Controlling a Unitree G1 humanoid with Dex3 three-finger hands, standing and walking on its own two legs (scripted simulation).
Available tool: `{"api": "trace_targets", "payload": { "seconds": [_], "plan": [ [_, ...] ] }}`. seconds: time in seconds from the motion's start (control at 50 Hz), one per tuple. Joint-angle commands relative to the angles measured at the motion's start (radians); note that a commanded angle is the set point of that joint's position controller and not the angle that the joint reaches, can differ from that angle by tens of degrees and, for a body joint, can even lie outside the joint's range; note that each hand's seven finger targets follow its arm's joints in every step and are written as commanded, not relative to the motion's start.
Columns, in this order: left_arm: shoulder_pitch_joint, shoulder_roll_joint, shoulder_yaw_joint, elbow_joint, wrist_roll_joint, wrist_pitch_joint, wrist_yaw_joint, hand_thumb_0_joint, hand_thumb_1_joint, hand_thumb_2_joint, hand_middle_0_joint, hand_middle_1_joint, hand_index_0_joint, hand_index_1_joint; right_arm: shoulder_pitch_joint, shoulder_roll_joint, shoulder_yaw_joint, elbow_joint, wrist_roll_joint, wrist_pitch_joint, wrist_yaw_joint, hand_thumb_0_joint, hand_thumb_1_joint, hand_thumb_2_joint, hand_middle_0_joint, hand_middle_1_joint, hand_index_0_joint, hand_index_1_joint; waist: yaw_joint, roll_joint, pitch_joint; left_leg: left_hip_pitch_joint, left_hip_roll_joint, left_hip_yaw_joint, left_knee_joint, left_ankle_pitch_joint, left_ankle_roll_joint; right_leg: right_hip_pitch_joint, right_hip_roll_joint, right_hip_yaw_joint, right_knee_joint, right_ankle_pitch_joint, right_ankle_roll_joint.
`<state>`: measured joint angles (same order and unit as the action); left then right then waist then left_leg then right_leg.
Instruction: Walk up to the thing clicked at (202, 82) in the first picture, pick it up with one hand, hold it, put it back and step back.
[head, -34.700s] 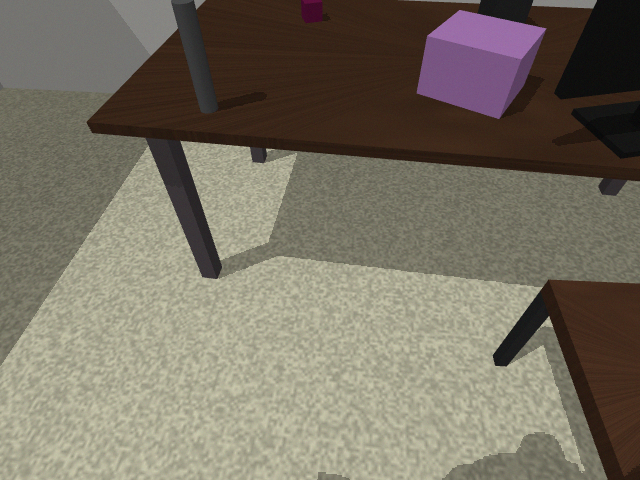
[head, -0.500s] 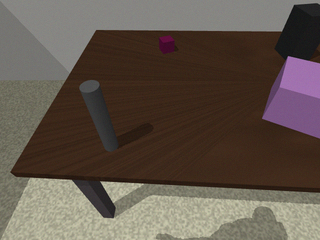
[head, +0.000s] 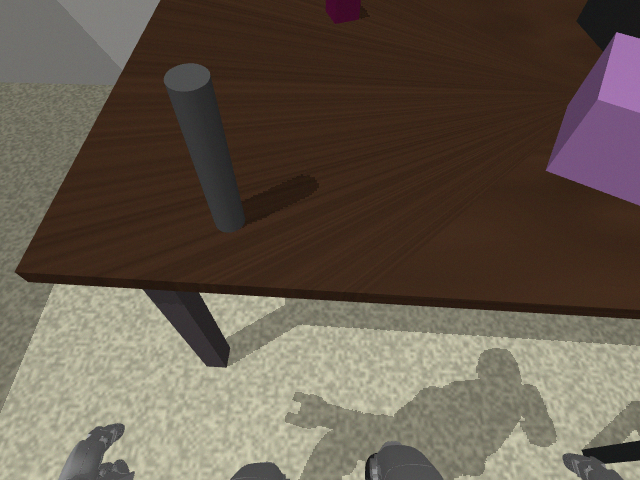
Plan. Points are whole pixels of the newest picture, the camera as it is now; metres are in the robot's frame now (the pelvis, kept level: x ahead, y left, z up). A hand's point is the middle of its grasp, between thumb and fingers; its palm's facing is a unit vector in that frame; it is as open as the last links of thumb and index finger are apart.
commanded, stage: step back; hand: left
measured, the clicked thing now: (213, 163) +0.47 +0.14 +0.09
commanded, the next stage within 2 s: none
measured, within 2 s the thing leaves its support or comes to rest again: neither
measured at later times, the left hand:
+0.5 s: hand out of the picture +0.02 +0.26 -0.13, palm faces -0.11 -0.91 -0.39, open 7.3 cm
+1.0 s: hand out of the picture -0.14 +0.30 -0.15, palm faces -0.06 -0.93 -0.36, open 7.3 cm
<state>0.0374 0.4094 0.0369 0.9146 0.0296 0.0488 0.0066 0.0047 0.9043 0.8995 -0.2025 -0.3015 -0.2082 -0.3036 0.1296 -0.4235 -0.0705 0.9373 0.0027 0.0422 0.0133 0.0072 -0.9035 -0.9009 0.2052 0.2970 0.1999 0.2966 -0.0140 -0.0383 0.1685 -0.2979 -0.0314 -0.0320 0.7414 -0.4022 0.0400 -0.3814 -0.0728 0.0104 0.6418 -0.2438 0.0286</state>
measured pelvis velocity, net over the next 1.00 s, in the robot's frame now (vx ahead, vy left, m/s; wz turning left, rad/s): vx -0.24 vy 0.03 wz -0.08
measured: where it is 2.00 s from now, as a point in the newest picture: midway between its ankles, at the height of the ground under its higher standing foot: outside the picture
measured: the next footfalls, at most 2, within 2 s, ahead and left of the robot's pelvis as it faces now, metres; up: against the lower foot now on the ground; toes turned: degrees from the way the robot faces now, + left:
left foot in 0.02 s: +0.02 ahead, +0.13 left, +0.00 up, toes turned -2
right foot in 0.38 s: -0.07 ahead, -0.11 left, +0.00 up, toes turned -2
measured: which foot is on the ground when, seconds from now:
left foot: up 0.00-0.00, down 0.02-0.42, up 0.44-0.72, down 0.74-1.00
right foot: down 0.00-0.02, up 0.04-0.36, down 0.38-0.76, up 0.78-1.00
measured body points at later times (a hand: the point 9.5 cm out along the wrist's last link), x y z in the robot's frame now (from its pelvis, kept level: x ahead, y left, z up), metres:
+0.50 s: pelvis -0.10 +0.00 +0.00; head -0.04 -0.02 +0.45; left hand +0.02 +0.30 -0.11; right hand -0.02 -0.32 -0.13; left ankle -0.07 +0.14 -0.67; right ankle -0.11 -0.11 -0.72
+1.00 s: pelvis -0.24 +0.03 +0.01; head -0.18 +0.06 +0.45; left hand -0.14 +0.35 -0.12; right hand -0.14 -0.29 -0.08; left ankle -0.17 +0.13 -0.72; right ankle -0.30 -0.12 -0.63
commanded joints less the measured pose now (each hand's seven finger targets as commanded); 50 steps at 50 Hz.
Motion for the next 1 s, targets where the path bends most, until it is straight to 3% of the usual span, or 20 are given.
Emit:
{"api": "trace_targets", "payload": {
  "seconds": [0.0,0.02,0.04,0.1,0.22,0.3,0.34,0.36,0.38,0.4,0.42,0.48,0.6,0.66,0.7,0.72,0.74,0.76,0.84,0.98],
  "plan": [
    [0.01,0.142,0.042,-0.123,-0.029,0.007,0.012,0.0,0.9,0.9,-0.2,-0.3,-0.2,-0.3,0.088,-0.277,-0.076,-0.055,-0.054,-0.031,-0.015,0.0,-0.9,-0.9,0.2,0.3,0.2,0.3,0.012,0.255,-0.191,0.16,0.282,-0.371,-0.393,0.578,0.068,-0.082,0.117,0.054,0.257,-0.119,-0.074],
    [0.002,0.172,0.054,-0.121,-0.018,0.011,0.024,0.0,0.9,0.9,-0.2,-0.3,-0.2,-0.3,0.062,-0.339,-0.083,-0.079,-0.038,-0.033,-0.014,0.0,-0.9,-0.9,0.2,0.3,0.2,0.3,-0.012,0.24,-0.204,0.101,0.391,-0.413,-0.36,0.756,0.198,-0.078,0.177,0.132,0.405,-0.404,-0.053],
    [-0.022,0.189,0.06,-0.11,-0.012,0.012,0.032,0.0,0.9,0.9,-0.2,-0.3,-0.2,-0.3,0.049,-0.334,-0.082,-0.09,-0.034,-0.034,-0.016,0.0,-0.9,-0.9,0.2,0.3,0.2,0.3,-0.029,0.228,-0.203,0.048,0.412,-0.463,-0.378,0.719,0.241,-0.064,0.193,0.202,0.526,-0.436,-0.051],
    [0.06,0.185,0.062,-0.086,-0.029,0.007,0.028,0.0,0.9,0.9,-0.2,-0.3,-0.2,-0.3,-0.035,-0.241,-0.056,-0.119,-0.035,-0.04,-0.041,0.0,-0.9,-0.9,0.2,0.3,0.2,0.3,0.037,0.183,-0.185,0.17,0.284,-0.237,-0.264,0.763,0.187,-0.166,0.18,0.209,0.613,-0.279,-0.046],
    [0.029,0.168,0.073,-0.152,-0.011,-0.01,0.015,0.0,0.9,0.9,-0.2,-0.3,-0.2,-0.3,0.087,-0.216,-0.054,-0.125,-0.026,-0.037,-0.056,0.0,-0.9,-0.9,0.2,0.3,0.2,0.3,-0.029,0.144,-0.215,0.325,0.305,-0.225,-0.215,0.801,0.22,-0.137,0.152,0.137,0.368,-0.299,-0.003],
    [0.112,0.147,0.083,-0.13,-0.008,-0.017,0.005,0.0,0.9,0.9,-0.2,-0.3,-0.2,-0.3,0.041,-0.237,-0.051,-0.151,-0.022,-0.026,-0.049,0.0,-0.9,-0.9,0.2,0.3,0.2,0.3,-0.003,0.214,-0.24,0.228,0.29,-0.189,-0.191,0.638,0.179,0.044,0.113,0.037,0.053,-0.216,-0.027],
    [0.193,0.131,0.083,-0.094,0.0,-0.025,0.005,0.0,0.9,0.9,-0.2,-0.3,-0.2,-0.3,0.0,-0.233,-0.045,-0.162,-0.011,-0.017,-0.044,0.0,-0.9,-0.9,0.2,0.3,0.2,0.3,0.038,0.181,-0.265,0.138,0.254,-0.148,-0.119,0.549,0.135,0.199,0.114,-0.008,-0.206,0.012,-0.05],
    [0.194,0.167,0.094,-0.1,0.01,-0.034,0.009,0.0,0.9,0.9,-0.2,-0.3,-0.2,-0.3,0.002,-0.199,-0.03,-0.161,-0.002,-0.016,-0.041,0.0,-0.9,-0.9,0.2,0.3,0.2,0.3,0.04,0.128,-0.27,0.035,0.216,-0.128,-0.084,0.439,0.084,0.286,0.067,0.073,-0.23,0.127,-0.062],
    [0.182,0.248,0.115,-0.115,0.021,-0.041,0.009,0.0,0.9,0.9,-0.2,-0.3,-0.2,-0.3,0.013,-0.165,-0.019,-0.175,0.004,-0.018,-0.039,0.0,-0.9,-0.9,0.2,0.3,0.2,0.3,0.028,-0.063,-0.253,-0.16,0.092,-0.085,0.039,0.234,0.017,0.342,-0.103,0.333,-0.234,0.232,-0.133],
    [0.135,0.33,0.124,-0.133,0.002,-0.035,0.004,0.0,0.9,0.9,-0.2,-0.3,-0.2,-0.3,-0.036,-0.157,-0.024,-0.172,0.009,-0.011,-0.053,0.0,-0.9,-0.9,0.2,0.3,0.2,0.3,0.075,-0.256,-0.198,-0.147,-0.057,-0.025,0.296,-0.234,-0.023,0.136,-0.312,0.538,-0.303,0.359,-0.334],
    [0.113,0.308,0.122,-0.163,0.011,-0.043,0.003,0.0,0.9,0.9,-0.2,-0.3,-0.2,-0.3,-0.028,-0.189,-0.037,-0.156,0.0,-0.003,-0.057,0.0,-0.9,-0.9,0.2,0.3,0.2,0.3,0.061,-0.177,-0.148,-0.143,-0.039,-0.131,0.463,-0.272,-0.032,0.073,-0.335,0.562,-0.301,0.39,-0.367],
    [0.031,0.206,0.098,-0.188,-0.005,-0.035,0.014,0.0,0.9,0.9,-0.2,-0.3,-0.2,-0.3,0.058,-0.173,-0.02,-0.114,0.013,-0.012,-0.056,0.0,-0.9,-0.9,0.2,0.3,0.2,0.3,0.0,-0.093,-0.132,-0.168,-0.079,-0.131,0.473,-0.124,-0.043,0.118,-0.146,0.238,-0.198,0.49,-0.241],
    [0.154,0.185,0.097,-0.207,0.005,-0.025,0.024,0.0,0.9,0.9,-0.2,-0.3,-0.2,-0.3,0.033,-0.157,-0.008,-0.142,-0.004,-0.028,-0.056,0.0,-0.9,-0.9,0.2,0.3,0.2,0.3,0.077,-0.15,-0.205,-0.208,-0.022,-0.057,0.159,-0.137,-0.065,0.355,-0.157,0.247,-0.134,0.533,-0.262],
    [0.119,0.201,0.095,-0.226,-0.005,-0.014,0.018,0.0,0.9,0.9,-0.2,-0.3,-0.2,-0.3,0.092,-0.153,-0.018,-0.12,-0.015,-0.033,-0.046,0.0,-0.9,-0.9,0.2,0.3,0.2,0.3,0.043,-0.168,-0.224,-0.061,-0.004,0.01,-0.078,-0.058,-0.043,0.285,-0.148,0.244,-0.1,0.454,-0.231],
    [0.082,0.208,0.088,-0.235,-0.012,-0.003,0.009,0.0,0.9,0.9,-0.2,-0.3,-0.2,-0.3,0.151,-0.158,-0.03,-0.095,-0.022,-0.039,-0.039,0.0,-0.9,-0.9,0.2,0.3,0.2,0.3,0.003,-0.131,-0.231,0.101,-0.001,0.039,-0.282,0.156,-0.023,0.162,-0.117,0.215,-0.056,0.295,-0.176],
    [0.106,0.176,0.079,-0.237,-0.014,0.002,0.006,0.0,0.9,0.9,-0.2,-0.3,-0.2,-0.3,0.131,-0.191,-0.042,-0.105,-0.034,-0.043,-0.039,0.0,-0.9,-0.9,0.2,0.3,0.2,0.3,0.012,-0.045,-0.219,0.141,0.082,-0.094,-0.346,0.176,0.011,0.062,-0.06,0.197,-0.011,0.143,-0.129],
    [0.093,0.138,0.07,-0.251,-0.018,0.0,0.005,0.0,0.9,0.9,-0.2,-0.3,-0.2,-0.3,0.102,-0.292,-0.065,-0.125,-0.043,-0.045,-0.034,0.0,-0.9,-0.9,0.2,0.3,0.2,0.3,0.0,0.209,-0.217,0.17,0.312,-0.408,-0.407,0.277,0.122,-0.117,0.11,0.103,0.17,-0.177,-0.068],
    [0.013,0.182,0.094,-0.249,-0.009,0.001,0.021,0.0,0.9,0.9,-0.2,-0.3,-0.2,-0.3,0.096,-0.361,-0.08,-0.136,-0.039,-0.043,-0.029,0.0,-0.9,-0.9,0.2,0.3,0.2,0.3,-0.051,0.255,-0.193,-0.013,0.453,-0.527,-0.45,0.371,0.245,-0.053,0.179,0.132,0.424,-0.415,-0.05],
    [0.164,0.182,0.107,-0.169,-0.02,0.007,0.018,0.0,0.9,0.9,-0.2,-0.3,-0.2,-0.3,-0.05,-0.226,-0.044,-0.16,-0.038,-0.052,-0.045,0.0,-0.9,-0.9,0.2,0.3,0.2,0.3,0.065,0.144,-0.131,0.019,0.298,-0.241,-0.374,0.463,0.164,-0.113,0.192,0.218,0.66,-0.253,-0.046],
    [0.179,0.162,0.1,-0.172,-0.005,0.004,0.005,0.0,0.9,0.9,-0.2,-0.3,-0.2,-0.3,0.035,-0.209,-0.056,-0.17,-0.026,-0.049,-0.05,0.0,-0.9,-0.9,0.2,0.3,0.2,0.3,-0.004,0.195,-0.204,0.254,0.31,-0.201,-0.334,0.457,0.207,-0.124,0.15,0.166,0.459,-0.255,0.023]
  ]
}}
